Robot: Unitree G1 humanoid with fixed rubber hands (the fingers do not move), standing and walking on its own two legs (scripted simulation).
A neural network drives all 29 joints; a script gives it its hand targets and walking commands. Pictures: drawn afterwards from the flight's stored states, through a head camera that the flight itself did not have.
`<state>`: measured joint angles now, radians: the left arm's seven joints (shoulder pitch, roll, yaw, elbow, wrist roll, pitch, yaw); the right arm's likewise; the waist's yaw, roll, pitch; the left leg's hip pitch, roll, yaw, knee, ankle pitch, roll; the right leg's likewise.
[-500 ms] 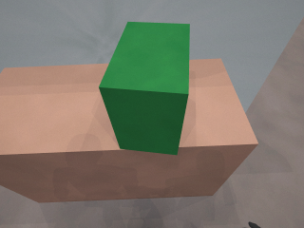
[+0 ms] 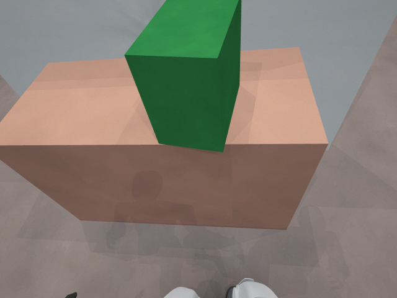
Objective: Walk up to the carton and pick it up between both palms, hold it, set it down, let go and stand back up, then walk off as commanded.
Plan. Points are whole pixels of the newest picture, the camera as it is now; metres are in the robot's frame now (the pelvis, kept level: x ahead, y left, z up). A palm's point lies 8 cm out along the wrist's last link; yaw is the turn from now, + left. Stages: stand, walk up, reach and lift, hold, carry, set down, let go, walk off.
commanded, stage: walk off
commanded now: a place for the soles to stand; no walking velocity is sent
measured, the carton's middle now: (197, 73) +0.67 +0.03 +0.07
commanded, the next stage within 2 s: none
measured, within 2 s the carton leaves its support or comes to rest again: neither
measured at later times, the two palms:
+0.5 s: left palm out of the picture -0.13 +0.31 -0.10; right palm out of the picture -0.13 -0.31 -0.15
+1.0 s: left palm out of the picture -0.27 +0.41 -0.11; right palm out of the picture -0.21 -0.22 -0.16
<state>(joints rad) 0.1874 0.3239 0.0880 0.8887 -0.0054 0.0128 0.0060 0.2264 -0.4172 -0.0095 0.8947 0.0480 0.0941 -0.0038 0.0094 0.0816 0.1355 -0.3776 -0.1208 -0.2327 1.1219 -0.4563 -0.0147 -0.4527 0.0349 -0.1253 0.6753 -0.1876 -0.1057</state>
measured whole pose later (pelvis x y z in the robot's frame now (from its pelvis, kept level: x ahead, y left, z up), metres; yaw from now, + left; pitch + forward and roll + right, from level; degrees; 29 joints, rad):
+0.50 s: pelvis -0.20 -0.01 -0.02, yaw -1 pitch -3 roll +2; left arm 0.21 0.37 0.09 0.89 -0.01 0.02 0.03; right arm 0.17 -0.40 -0.01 0.86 0.05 0.11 0.01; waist -0.01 0.04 0.19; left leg -0.42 -0.06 -0.07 0.86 -0.38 0.02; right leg -0.26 0.04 0.12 0.86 -0.53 -0.03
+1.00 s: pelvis -0.31 +0.09 -0.03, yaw +1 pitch -5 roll -1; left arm 0.24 0.36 0.04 0.90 -0.01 -0.03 0.08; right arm 0.15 -0.47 -0.01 0.85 0.05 0.09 0.03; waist -0.01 0.12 0.24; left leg -0.40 -0.06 -0.10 0.99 -0.50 0.00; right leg -0.43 -0.05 0.16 0.95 -0.50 0.02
